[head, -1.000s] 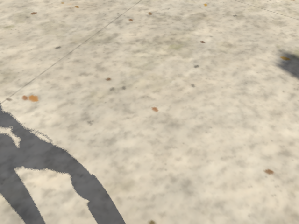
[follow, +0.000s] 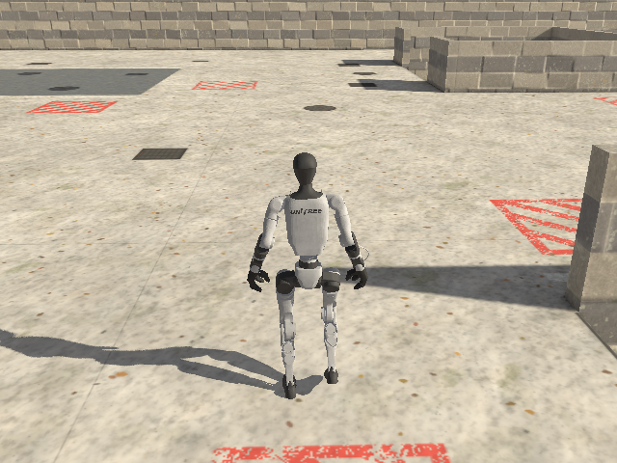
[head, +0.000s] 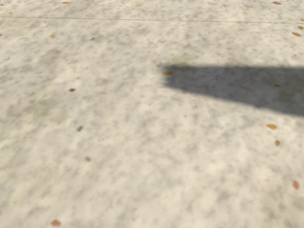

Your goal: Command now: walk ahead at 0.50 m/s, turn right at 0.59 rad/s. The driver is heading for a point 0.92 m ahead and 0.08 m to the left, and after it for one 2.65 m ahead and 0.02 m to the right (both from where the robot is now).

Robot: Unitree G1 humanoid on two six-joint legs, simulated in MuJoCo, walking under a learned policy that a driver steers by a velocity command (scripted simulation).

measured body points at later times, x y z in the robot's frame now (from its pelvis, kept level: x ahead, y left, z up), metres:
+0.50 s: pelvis +0.25 -0.07 +0.00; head +0.28 -0.09 +0.45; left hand +0.36 +0.18 -0.12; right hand +0.27 -0.33 -0.15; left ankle +0.24 +0.08 -0.66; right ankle +0.25 -0.14 -0.74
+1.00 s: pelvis +0.37 -0.05 -0.01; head +0.40 -0.03 +0.44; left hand +0.44 +0.23 -0.14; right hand +0.52 -0.31 -0.12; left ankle +0.43 +0.02 -0.74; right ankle +0.40 -0.20 -0.68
